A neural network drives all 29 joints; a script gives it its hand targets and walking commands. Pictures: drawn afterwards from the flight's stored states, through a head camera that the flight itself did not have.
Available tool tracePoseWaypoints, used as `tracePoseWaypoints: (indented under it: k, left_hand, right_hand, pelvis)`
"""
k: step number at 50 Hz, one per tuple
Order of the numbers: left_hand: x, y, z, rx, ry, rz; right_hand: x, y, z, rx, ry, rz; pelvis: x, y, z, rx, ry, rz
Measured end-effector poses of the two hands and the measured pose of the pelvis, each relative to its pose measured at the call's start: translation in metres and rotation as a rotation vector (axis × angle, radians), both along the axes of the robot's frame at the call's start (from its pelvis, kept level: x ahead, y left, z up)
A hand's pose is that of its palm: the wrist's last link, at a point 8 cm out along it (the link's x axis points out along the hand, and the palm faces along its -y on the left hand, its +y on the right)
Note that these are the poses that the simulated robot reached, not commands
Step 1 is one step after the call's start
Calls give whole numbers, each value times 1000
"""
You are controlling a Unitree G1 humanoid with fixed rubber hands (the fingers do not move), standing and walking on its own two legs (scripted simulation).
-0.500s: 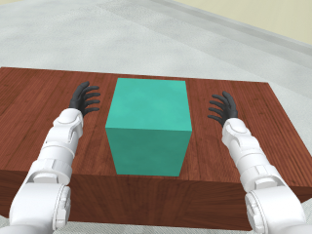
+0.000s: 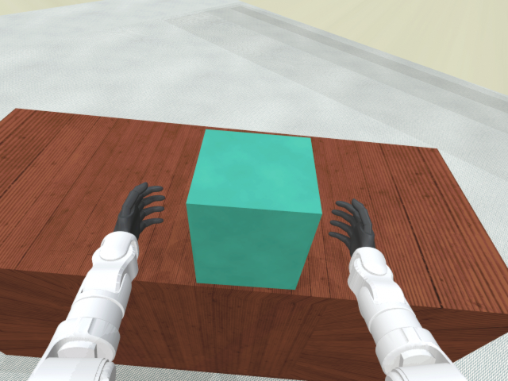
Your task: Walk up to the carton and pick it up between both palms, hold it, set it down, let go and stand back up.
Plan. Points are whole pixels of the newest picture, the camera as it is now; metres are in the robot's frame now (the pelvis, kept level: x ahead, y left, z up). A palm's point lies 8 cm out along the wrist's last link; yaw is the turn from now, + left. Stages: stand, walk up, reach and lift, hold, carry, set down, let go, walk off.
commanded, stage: set down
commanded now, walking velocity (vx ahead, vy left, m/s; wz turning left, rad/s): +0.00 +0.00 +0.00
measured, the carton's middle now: (252, 212) +0.43 +0.00 +0.00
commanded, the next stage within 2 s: let go in 1.62 s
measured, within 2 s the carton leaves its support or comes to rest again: neither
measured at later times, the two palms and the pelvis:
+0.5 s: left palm (131, 297) +0.26 +0.20 -0.02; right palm (368, 305) +0.24 -0.20 -0.02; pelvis +0.01 +0.00 +0.00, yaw -1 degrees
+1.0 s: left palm (117, 314) +0.24 +0.22 -0.03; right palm (370, 322) +0.22 -0.20 -0.04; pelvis +0.03 +0.00 +0.00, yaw -1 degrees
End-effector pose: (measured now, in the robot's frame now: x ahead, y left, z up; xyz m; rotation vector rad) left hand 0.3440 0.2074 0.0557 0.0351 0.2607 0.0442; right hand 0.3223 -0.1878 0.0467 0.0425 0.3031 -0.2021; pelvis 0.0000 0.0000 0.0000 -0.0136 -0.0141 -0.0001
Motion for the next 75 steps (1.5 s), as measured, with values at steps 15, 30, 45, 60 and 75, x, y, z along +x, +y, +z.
tracePoseWaypoints:
  k: [15, 30, 45, 60, 75]
  left_hand:
    - [-41, -10, -33, -2, -35, -22]
    - [-101, -5, -90, 8, 44, 23]
    - [-98, 9, -82, 34, 63, 3]
    - [-133, 12, -105, 60, 270, 4]
    - [-150, 16, -119, 98, 413, 22]
  right_hand:
    - [-49, -19, -30, -10, -33, 0]
    - [-88, -12, -79, -19, 64, 30]
    - [-95, -16, -82, -31, 55, 32]
    - [-120, -19, -95, -72, 198, 61]
    - [-146, -31, -115, -107, 335, 97]
  pelvis:
    - [6, 7, 0, 1, 19, -20]
    - [13, -5, -4, 9, 23, -3]
    - [27, -6, -3, 9, -14, -3]
    - [30, -2, -1, 5, -54, -20]
    - [22, -5, 0, 10, -51, -25]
